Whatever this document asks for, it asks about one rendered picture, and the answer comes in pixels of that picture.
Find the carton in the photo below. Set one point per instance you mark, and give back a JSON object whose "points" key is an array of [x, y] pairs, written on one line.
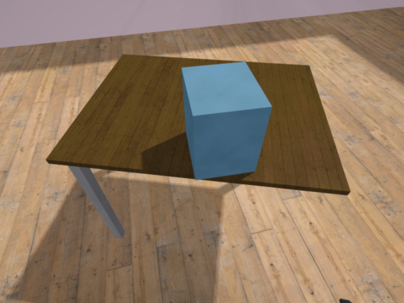
{"points": [[226, 116]]}

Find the table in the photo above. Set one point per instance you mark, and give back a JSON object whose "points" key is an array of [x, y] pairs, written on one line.
{"points": [[135, 122]]}

